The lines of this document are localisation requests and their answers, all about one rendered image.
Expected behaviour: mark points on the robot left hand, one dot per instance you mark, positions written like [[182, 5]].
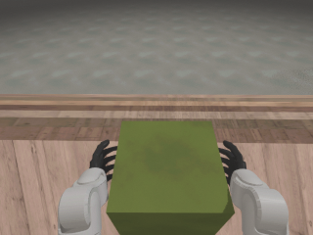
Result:
[[99, 160]]

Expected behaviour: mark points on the carton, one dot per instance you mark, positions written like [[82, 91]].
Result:
[[168, 179]]

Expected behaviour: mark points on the robot left forearm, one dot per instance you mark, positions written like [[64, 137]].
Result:
[[79, 208]]

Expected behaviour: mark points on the robot right forearm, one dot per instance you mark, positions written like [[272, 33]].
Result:
[[264, 210]]

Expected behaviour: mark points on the robot right hand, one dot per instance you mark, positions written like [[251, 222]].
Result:
[[236, 159]]

